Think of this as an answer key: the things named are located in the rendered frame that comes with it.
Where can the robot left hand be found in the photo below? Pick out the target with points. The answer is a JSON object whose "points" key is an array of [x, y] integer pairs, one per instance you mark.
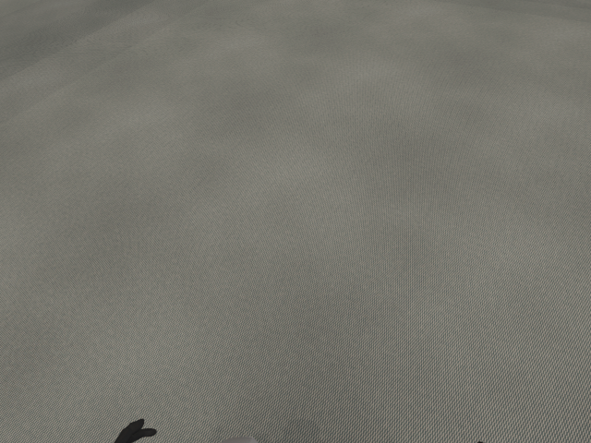
{"points": [[133, 432]]}

